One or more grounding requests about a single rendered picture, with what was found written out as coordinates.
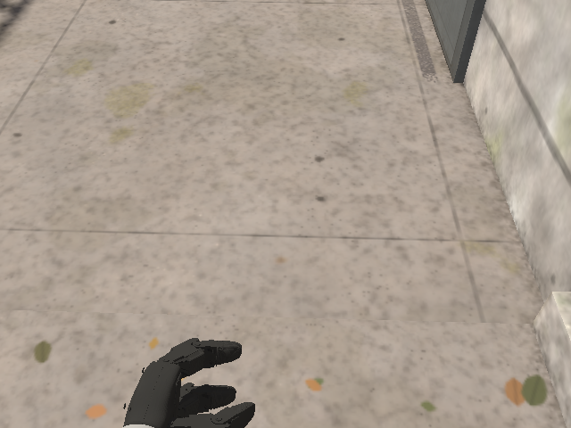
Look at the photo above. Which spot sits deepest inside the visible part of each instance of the left robot hand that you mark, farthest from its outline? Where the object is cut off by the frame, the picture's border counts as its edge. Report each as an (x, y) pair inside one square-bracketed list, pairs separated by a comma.
[(160, 401)]

